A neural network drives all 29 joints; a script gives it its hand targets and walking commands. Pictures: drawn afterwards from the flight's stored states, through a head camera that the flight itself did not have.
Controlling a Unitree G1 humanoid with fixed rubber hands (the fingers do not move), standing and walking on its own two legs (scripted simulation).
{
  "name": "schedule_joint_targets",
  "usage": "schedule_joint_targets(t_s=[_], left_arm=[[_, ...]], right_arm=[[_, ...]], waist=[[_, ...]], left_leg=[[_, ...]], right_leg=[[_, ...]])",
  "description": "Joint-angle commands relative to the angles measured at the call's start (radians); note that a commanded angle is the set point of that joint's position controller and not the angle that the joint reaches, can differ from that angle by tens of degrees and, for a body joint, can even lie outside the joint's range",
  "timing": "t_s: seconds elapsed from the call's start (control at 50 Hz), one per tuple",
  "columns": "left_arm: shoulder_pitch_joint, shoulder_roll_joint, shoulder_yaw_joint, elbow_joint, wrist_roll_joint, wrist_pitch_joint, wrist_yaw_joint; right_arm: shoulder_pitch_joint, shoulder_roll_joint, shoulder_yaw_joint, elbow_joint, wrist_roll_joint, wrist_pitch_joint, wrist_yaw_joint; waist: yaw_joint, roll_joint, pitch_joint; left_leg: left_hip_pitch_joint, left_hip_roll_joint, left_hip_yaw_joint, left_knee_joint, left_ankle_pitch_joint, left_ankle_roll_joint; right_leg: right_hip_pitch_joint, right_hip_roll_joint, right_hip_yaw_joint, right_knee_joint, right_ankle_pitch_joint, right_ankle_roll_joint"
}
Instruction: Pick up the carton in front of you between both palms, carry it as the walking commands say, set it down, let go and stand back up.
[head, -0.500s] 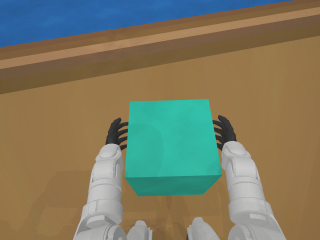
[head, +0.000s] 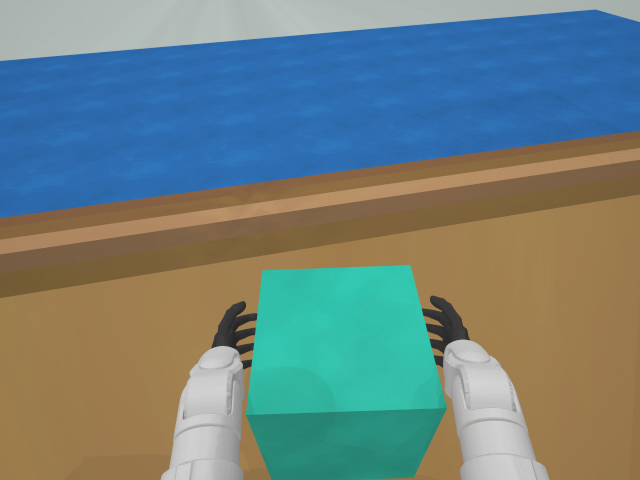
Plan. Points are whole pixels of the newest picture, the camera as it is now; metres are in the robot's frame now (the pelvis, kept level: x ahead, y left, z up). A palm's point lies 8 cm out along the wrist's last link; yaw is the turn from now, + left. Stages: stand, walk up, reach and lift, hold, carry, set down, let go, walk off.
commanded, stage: reach and lift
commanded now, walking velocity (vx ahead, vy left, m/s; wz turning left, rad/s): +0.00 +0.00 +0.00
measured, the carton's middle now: (339, 376) +0.31 +0.00 -0.05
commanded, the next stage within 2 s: hold in 0.92 s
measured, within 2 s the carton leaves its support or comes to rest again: neither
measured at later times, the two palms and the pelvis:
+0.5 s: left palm (226, 351) +0.30 +0.15 +0.03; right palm (455, 346) +0.30 -0.15 +0.03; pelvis +0.00 +0.00 +0.00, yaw +0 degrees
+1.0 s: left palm (223, 348) +0.30 +0.15 +0.05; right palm (459, 343) +0.29 -0.15 +0.05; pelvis +0.01 +0.00 +0.01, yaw +0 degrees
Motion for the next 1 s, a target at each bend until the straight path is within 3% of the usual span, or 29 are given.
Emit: schedule_joint_targets(t_s=[0.0,0.14,0.54,0.9,0.98], left_arm=[[-0.510,-0.941,-0.495,0.043,-0.189,-0.009,-0.256],[-0.589,-0.968,-0.536,0.001,-0.210,-0.018,-0.260],[-0.434,-0.929,-0.577,-0.110,-0.235,0.025,-0.239],[-0.422,-0.909,-0.600,-0.174,-0.253,0.065,-0.236],[-0.396,-0.915,-0.661,-0.258,-0.291,0.090,-0.229]], right_arm=[[-0.491,0.934,0.476,0.047,0.179,-0.011,0.231],[-0.573,0.962,0.522,0.000,0.201,-0.019,0.238],[-0.420,0.922,0.563,-0.111,0.226,0.020,0.219],[-0.411,0.908,0.591,-0.176,0.245,0.061,0.212],[-0.388,0.917,0.654,-0.259,0.283,0.086,0.208]], waist=[[-0.004,0.001,-0.102],[-0.003,0.002,-0.200],[0.001,0.001,-0.214],[0.003,-0.001,-0.183],[0.003,0.001,-0.233]], left_leg=[[0.015,-0.076,0.020,-0.098,-0.017,0.020],[0.060,-0.076,0.021,-0.089,0.034,0.019],[0.159,-0.085,0.016,-0.131,0.236,0.004],[0.172,-0.086,0.017,-0.151,0.217,0.004],[0.212,-0.085,0.011,-0.158,0.294,0.001]], right_leg=[[0.060,0.076,-0.016,-0.091,-0.012,-0.016],[0.118,0.078,-0.020,-0.077,0.049,-0.013],[0.203,0.089,-0.010,-0.119,0.241,-0.001],[0.223,0.088,-0.007,-0.138,0.230,0.001],[0.262,0.089,-0.002,-0.145,0.303,0.004]])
